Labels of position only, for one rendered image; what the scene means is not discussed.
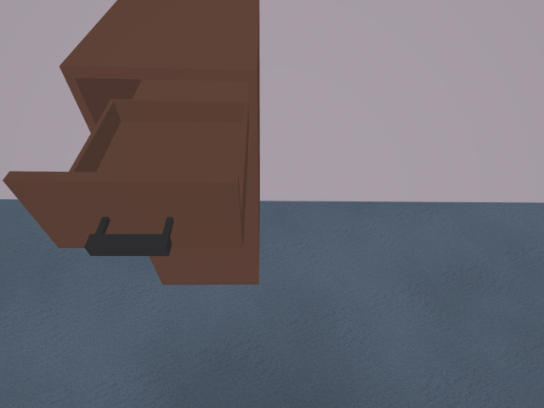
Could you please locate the cabinet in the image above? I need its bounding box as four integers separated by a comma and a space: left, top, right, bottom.
59, 0, 260, 285

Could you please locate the handle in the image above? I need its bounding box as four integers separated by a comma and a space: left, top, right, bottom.
85, 217, 173, 256

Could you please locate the drawer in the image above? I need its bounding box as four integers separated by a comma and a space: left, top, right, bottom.
3, 99, 249, 248

